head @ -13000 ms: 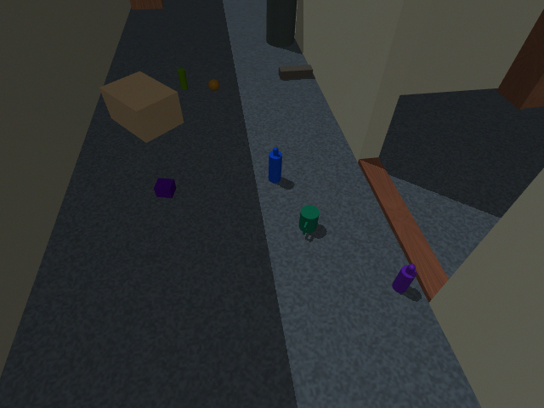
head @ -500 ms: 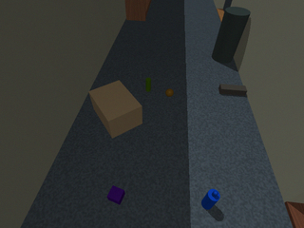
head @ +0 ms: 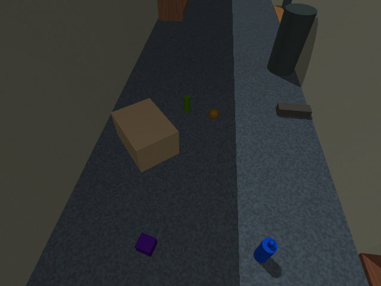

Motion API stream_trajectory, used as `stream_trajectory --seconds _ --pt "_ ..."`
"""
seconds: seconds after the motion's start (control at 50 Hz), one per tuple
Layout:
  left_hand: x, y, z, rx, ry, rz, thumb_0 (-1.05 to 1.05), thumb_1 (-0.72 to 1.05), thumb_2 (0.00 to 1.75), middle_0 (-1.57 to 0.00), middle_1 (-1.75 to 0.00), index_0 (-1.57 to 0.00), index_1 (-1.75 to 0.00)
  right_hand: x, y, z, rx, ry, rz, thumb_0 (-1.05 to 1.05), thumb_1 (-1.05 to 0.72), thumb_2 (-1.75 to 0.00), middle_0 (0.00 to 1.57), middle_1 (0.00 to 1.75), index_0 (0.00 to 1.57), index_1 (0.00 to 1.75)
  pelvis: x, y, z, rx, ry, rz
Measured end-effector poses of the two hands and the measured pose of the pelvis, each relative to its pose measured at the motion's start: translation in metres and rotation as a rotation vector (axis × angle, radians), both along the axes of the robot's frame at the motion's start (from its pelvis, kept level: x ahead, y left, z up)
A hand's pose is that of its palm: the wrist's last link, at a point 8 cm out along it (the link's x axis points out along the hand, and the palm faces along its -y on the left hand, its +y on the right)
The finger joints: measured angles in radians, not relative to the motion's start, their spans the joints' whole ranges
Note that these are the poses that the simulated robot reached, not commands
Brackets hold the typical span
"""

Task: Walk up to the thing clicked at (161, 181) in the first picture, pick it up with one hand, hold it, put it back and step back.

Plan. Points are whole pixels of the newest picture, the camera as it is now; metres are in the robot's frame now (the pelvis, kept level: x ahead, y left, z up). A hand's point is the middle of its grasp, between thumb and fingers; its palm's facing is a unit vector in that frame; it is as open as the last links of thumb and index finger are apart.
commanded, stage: stand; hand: left
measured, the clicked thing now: (146, 244) +0.44 +0.21 -0.75
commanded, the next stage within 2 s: walk up in 0.58 s
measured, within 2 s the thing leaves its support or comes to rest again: neither
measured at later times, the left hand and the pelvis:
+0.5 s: hand out of the picture +0.07 +0.25 -0.16, palm faces -0.03 -0.94 -0.34, open 7.3 cm; pelvis +0.00 +0.00 +0.00, yaw +0 degrees
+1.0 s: hand out of the picture +0.09 +0.27 -0.16, palm faces -0.05 -0.93 -0.38, open 7.3 cm; pelvis +0.02 +0.01 +0.00, yaw -2 degrees
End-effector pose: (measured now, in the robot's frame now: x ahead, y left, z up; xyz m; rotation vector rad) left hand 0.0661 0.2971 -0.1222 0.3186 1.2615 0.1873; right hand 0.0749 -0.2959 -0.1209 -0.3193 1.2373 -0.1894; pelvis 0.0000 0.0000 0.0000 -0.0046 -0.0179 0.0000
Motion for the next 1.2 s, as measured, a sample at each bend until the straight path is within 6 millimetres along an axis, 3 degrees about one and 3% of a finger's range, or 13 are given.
stream_trajectory --seconds 0.3,0.76,1.2 --pt "0.009 0.001 0.002 0.003 -0.023 0.002 0.01 0.91 0.89 -0.20 -0.30 -0.21 -0.30 0.010 0.002 0.002 -0.002 -0.025 0.005 0.01 -0.91 -0.90 0.21 0.30 0.20 0.30 0.004 0.001 0.000 0.001 -0.007 0.001" --pt "0.000 0.009 0.003 0.019 -0.022 -0.001 0.01 0.91 0.89 -0.21 -0.30 -0.21 -0.30 -0.003 0.001 -0.001 0.001 -0.011 -0.026 0.01 -0.91 -0.90 0.21 0.30 0.20 0.30 0.007 0.006 -0.002 0.003 -0.021 -0.015" --pt "0.040 0.014 0.005 0.039 -0.071 -0.061 0.01 0.91 0.89 -0.20 -0.30 -0.21 -0.30 0.009 0.006 -0.001 0.007 -0.052 -0.074 0.01 -0.91 -0.90 0.21 0.30 0.20 0.30 0.019 0.013 -0.005 0.007 -0.029 -0.043"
